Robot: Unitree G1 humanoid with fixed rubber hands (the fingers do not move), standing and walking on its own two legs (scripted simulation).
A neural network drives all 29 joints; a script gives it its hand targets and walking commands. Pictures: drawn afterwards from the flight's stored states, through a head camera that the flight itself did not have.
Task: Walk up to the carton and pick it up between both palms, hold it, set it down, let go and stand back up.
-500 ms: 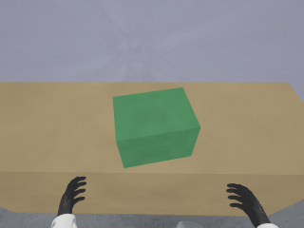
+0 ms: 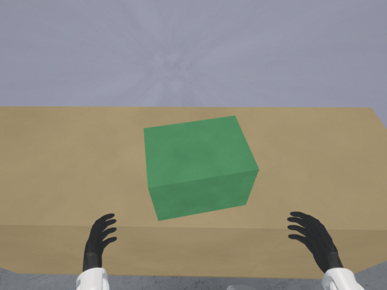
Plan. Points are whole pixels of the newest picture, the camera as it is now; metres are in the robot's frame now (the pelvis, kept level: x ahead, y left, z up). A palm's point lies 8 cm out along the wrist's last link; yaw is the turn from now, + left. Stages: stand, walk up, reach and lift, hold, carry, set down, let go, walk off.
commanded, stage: reach and lift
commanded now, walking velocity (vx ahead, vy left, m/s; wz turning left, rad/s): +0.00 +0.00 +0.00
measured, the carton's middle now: (196, 168) +0.41 +0.02 -0.04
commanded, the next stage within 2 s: none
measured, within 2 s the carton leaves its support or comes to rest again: neither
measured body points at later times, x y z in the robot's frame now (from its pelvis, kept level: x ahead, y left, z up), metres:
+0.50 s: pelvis +0.00 +0.00 +0.00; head +0.02 +0.00 +0.45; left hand +0.25 +0.22 +0.00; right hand +0.27 -0.23 +0.01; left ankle +0.00 +0.13 -0.72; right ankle +0.04 -0.10 -0.72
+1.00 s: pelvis -0.01 +0.00 +0.01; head +0.01 +0.00 +0.46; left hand +0.33 +0.19 +0.06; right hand +0.34 -0.22 +0.06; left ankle +0.00 +0.13 -0.72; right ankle +0.04 -0.10 -0.72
